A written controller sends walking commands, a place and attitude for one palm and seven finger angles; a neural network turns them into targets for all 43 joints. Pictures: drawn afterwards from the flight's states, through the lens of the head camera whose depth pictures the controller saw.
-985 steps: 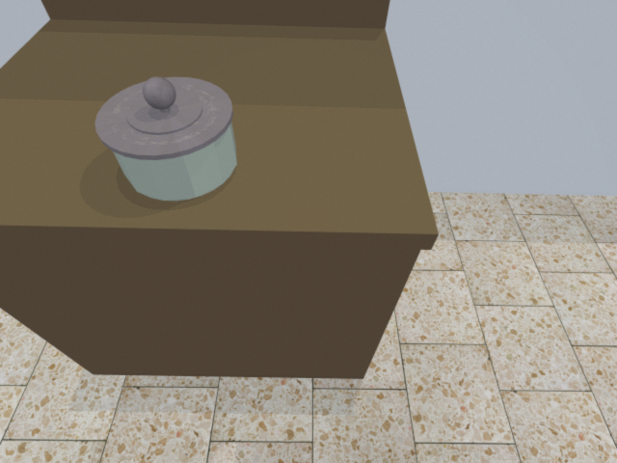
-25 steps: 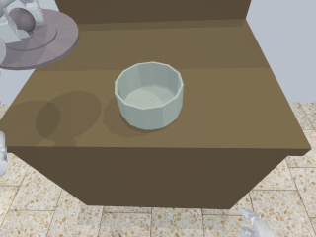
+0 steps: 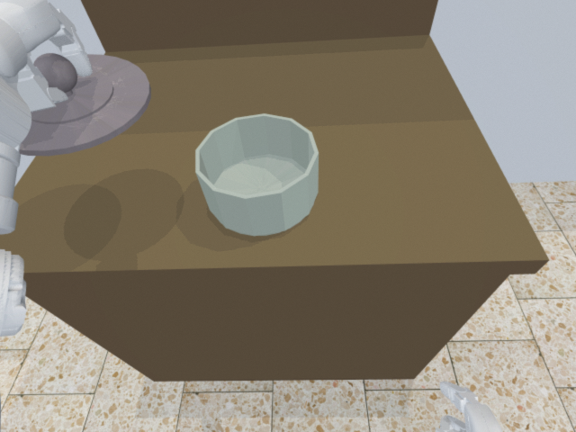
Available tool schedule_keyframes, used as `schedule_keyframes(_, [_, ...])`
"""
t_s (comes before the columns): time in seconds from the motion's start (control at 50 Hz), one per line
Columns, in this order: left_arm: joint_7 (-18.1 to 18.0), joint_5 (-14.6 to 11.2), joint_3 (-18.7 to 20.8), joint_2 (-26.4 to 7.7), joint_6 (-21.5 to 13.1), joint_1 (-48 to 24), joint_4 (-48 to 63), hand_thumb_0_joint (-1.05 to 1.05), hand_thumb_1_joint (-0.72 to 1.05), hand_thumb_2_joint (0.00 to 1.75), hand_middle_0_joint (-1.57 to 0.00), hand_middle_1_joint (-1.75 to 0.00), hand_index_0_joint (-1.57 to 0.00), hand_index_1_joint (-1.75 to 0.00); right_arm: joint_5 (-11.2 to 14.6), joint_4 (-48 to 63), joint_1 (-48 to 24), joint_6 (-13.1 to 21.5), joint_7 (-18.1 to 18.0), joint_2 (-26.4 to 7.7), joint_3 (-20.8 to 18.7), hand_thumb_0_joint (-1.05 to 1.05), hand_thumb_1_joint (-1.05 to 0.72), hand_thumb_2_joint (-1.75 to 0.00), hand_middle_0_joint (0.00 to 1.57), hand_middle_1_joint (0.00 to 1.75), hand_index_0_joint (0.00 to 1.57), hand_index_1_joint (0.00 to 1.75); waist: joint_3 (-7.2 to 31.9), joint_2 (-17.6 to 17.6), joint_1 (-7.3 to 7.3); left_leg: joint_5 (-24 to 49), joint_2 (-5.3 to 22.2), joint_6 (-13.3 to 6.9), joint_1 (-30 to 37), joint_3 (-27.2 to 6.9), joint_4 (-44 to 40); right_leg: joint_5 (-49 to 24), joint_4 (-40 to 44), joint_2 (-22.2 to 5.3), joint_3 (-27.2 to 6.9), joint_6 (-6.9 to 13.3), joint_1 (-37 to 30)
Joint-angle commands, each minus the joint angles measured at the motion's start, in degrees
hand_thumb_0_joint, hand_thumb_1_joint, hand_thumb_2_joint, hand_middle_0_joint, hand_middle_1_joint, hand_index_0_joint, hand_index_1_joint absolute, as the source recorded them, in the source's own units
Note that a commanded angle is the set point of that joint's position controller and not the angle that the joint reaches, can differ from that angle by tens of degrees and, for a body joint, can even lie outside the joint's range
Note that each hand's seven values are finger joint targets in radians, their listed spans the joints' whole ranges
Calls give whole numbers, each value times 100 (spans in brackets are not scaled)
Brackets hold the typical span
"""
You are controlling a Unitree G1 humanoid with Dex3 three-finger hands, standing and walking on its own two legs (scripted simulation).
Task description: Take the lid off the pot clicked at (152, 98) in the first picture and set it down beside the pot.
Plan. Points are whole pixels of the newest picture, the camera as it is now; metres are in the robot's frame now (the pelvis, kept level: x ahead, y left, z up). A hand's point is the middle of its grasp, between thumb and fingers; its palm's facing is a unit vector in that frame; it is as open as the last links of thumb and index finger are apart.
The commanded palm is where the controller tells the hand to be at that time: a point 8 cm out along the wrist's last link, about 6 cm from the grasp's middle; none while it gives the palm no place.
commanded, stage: lower the lid onto the table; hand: left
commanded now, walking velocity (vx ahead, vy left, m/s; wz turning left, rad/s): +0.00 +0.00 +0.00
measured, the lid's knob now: (55, 73) +0.47 +0.28 +0.27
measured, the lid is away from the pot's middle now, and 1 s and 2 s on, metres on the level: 0.22 0.22 0.23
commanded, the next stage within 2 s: none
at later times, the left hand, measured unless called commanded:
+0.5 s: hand (58, 109) +0.44 +0.28 +0.24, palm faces -0.21 -0.08 -0.97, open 7.5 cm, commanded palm +0.41 +0.29 +0.31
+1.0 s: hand (73, 136) +0.43 +0.28 +0.20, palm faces -0.26 -0.08 -0.96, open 7.5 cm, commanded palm +0.41 +0.28 +0.28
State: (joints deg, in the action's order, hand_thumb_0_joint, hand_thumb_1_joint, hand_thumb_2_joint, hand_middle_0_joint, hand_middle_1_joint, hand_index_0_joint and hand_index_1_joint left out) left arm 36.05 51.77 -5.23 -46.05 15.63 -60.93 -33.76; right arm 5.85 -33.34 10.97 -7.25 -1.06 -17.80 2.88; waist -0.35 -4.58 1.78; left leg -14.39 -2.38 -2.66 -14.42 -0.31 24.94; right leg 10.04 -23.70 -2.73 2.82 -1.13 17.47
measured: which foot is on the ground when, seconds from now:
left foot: down 0.00-1.00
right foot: down 0.00-1.00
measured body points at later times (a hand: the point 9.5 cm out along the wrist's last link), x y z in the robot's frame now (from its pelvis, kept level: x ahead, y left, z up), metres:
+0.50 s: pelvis +0.01 +0.00 +0.00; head +0.05 -0.03 +0.45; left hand +0.45 +0.28 +0.29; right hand +0.14 -0.26 -0.12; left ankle -0.02 +0.09 -0.74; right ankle +0.02 -0.14 -0.74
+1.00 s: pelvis +0.00 +0.01 +0.00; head +0.05 -0.02 +0.45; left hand +0.44 +0.28 +0.26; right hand +0.15 -0.24 -0.12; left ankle -0.02 +0.09 -0.74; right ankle +0.02 -0.14 -0.74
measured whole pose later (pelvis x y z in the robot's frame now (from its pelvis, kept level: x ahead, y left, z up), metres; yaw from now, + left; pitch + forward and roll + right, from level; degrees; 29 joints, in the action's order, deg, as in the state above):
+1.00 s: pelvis +0.00 +0.01 +0.00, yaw +1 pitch +4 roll -1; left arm 33.1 49.5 -5.3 -42.7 10.2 -51.5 -32.3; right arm 4.9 -33.7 11.1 -6.5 -0.7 -17.0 2.2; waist -1.2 -4.1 2.0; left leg -14.9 -2.6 -3.0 -14.0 -1.2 25.5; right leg 10.0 -22.6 -2.9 3.7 -1.3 15.9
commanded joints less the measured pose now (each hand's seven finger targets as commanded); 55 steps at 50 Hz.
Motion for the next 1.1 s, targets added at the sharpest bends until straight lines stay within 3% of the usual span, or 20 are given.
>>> schedule_keyframes(0.0, [-431, 113, 795, -1979, -94, -3310, 1487, 0, 56, 116, -113, -95, -92, -88, 8, 773, -306, 258, -53, -666, -287, 0, -90, -90, 20, 30, 20, 30, 2699, -173, -16, 2287, 0, -155, 840, -154, -193, -1277, 0, 314, 78, 362, -1263])
schedule_keyframes(0.1, [-454, 175, 1117, -2332, -185, -2791, 806, 0, 56, 116, -113, -95, -92, -88, -17, 679, -186, 261, -83, -716, -284, 0, -90, -90, 20, 30, 20, 30, 2452, 110, -17, 2000, -29, -152, 492, -90, -177, -1385, 16, 311, 66, 345, -1423])
schedule_keyframes(0.12, [-407, 156, 916, -2095, -194, -2917, 631, 0, 56, 116, -113, -95, -92, -88, 10, 676, -271, 223, -96, -719, -287, 0, -90, -90, 20, 30, 20, 30, 2153, 227, 53, 1769, -31, -161, 369, -89, -191, -1324, 66, 294, 103, 339, -1301])
schedule_keyframes(0.18, [-458, -44, 617, -1785, -266, -2990, 1133, 0, 56, 116, -113, -95, -92, -88, 6, 703, -267, 279, -84, -753, -339, 0, -90, -90, 20, 30, 20, 30, 2457, -339, 103, 2069, -32, -167, 791, -144, -119, -1334, 54, 275, 83, 368, -1165])
schedule_keyframes(0.2, [-501, 67, 891, -2087, -286, -3158, 1398, 0, 56, 116, -113, -95, -92, -88, -13, 713, -209, 297, -91, -685, -326, 0, -90, -90, 20, 30, 20, 30, 2726, -272, 45, 2185, -25, -175, 872, -167, -152, -1369, 32, 334, 51, 353, -1346])
schedule_keyframes(0.28, [-512, 11, 1016, -2141, -333, -2697, 993, 0, 56, 116, -113, -95, -92, -88, -44, 634, -120, 300, -100, -795, -362, 0, -90, -90, 20, 30, 20, 30, 2562, -241, 74, 2389, -31, -180, 824, -175, -55, -1610, 51, 293, 76, 372, -1294])
schedule_keyframes(0.3, [-510, 105, 1096, -2228, -342, -2712, 919, 0, 56, 116, -113, -95, -92, -88, -30, 645, -116, 278, -91, -717, -320, 0, -90, -90, 20, 30, 20, 30, 2558, -6, 29, 2292, -19, -164, 692, -162, -138, -1548, 30, 339, 83, 344, -1412])
schedule_keyframes(0.34, [-458, 51, 746, -1814, -341, -2768, 765, 0, 56, 116, -113, -95, -92, -88, 17, 641, -204, 237, -86, -716, -317, 0, -90, -90, 20, 30, 20, 30, 2205, 60, 103, 2040, -16, -161, 577, -129, -190, -1484, 65, 320, 125, 343, -1241])
schedule_keyframes(0.4, [-542, 56, 1097, -2210, -413, -2815, 1366, 0, 56, 116, -113, -95, -92, -88, -51, 703, -168, 280, -59, -715, -345, 0, -90, -90, 20, 30, 20, 30, 2776, -207, 22, 2547, -20, -181, 893, -190, -100, -1659, 7, 338, 57, 350, -1450])
schedule_keyframes(0.46, [-512, 51, 1246, -2270, -428, -2555, 1109, 0, 56, 116, -113, -95, -92, -88, -47, 704, -167, 259, -54, -728, -349, 0, -90, -90, 20, 30, 20, 30, 2641, -73, 1, 2736, -26, -185, 797, -206, -57, -1887, -13, 325, 77, 349, -1503])
schedule_keyframes(0.48, [-528, -49, 1168, -2188, -468, -2327, 1084, 0, 56, 116, -113, -95, -92, -88, -67, 683, -148, 274, -27, -802, -375, 0, -90, -90, 20, 30, 20, 30, 2599, -224, 28, 2858, -17, -168, 848, -215, -9, -1900, 0, 286, 78, 365, -1406])
schedule_keyframes(0.54, [-486, -16, 1028, -1968, -471, -2229, 977, 0, 56, 116, -113, -95, -92, -88, -16, 738, -209, 219, -24, -720, -348, 0, -90, -90, 20, 30, 20, 30, 2385, 41, 47, 2613, -1, -165, 714, -165, -81, -1784, 8, 327, 108, 330, -1354])
schedule_keyframes(0.58, [-529, -176, 849, -1783, -504, -2449, 1569, 0, 56, 116, -113, -95, -92, -88, -42, 756, -255, 251, -1, -755, -403, 0, -90, -90, 20, 30, 20, 30, 2619, -333, 99, 2941, 10, -172, 1096, -261, 13, -1761, 19, 300, 98, 349, -1221])
schedule_keyframes(0.62, [-543, -50, 1066, -1952, -479, -2488, 1590, 0, 56, 116, -113, -95, -92, -88, -76, 732, -216, 258, -17, -703, -385, 0, -90, -90, 20, 30, 20, 30, 2655, -276, 78, 3100, 11, -174, 1185, -322, 13, -1758, 20, 375, 125, 350, -1207])
schedule_keyframes(0.82, [-618, -72, 960, -1771, -512, -2405, 1315, 0, 56, 116, -113, -95, -92, -88, -87, 664, -223, 246, -11, -724, -375, 0, -90, -90, 20, 30, 20, 30, 2385, -48, 100, 2422, -12, -127, 896, -298, -98, -1461, 55, 382, 163, 369, -1170])
schedule_keyframes(0.88, [-665, -235, 762, -1532, -548, -2297, 1593, 0, 56, 116, -113, -95, -92, -88, -99, 676, -204, 306, 14, -755, -408, 0, -90, -90, 20, 30, 20, 30, 2554, -439, 125, 2901, 13, -90, 1173, -389, 2, -1517, 11, 339, 129, 389, -1065])
schedule_keyframes(0.9, [-688, -127, 983, -1747, -557, -2349, 1679, 0, 56, 116, -113, -95, -92, -88, -118, 674, -169, 307, 14, -690, -389, 0, -90, -90, 20, 30, 20, 30, 2766, -334, 51, 2950, 30, -83, 1241, -397, -59, -1478, 8, 403, 126, 366, -1165])
schedule_keyframes(0.96, [-646, -134, 830, -1499, -521, -2131, 1149, 0, 56, 116, -113, -95, -92, -88, -87, 624, -153, 280, -1, -705, -380, 0, -90, -90, 20, 30, 20, 30, 2294, -2, 106, 2648, 18, -98, 957, -353, -89, -1469, 49, 399, 178, 361, -1069])
schedule_keyframes(1.02, [-701, -66, 1011, -1767, -580, -2055, 914, 0, 56, 116, -113, -95, -92, -88, -101, 639, -142, 265, -15, -739, -371, 0, -90, -90, 20, 30, 20, 30, 2231, 82, 87, 2196, -19, -122, 694, -271, -109, -1392, 43, 390, 158, 378, -1187])
schedule_keyframes(1.08, [-757, -205, 732, -1521, -642, -2287, 1368, 0, 56, 116, -113, -95, -92, -88, -110, 642, -122, 316, -10, -776, -424, 0, -90, -90, 20, 30, 20, 30, 2496, -363, 151, 2605, 8, -102, 1047, -356, -28, -1435, 23, 342, 124, 393, -1081])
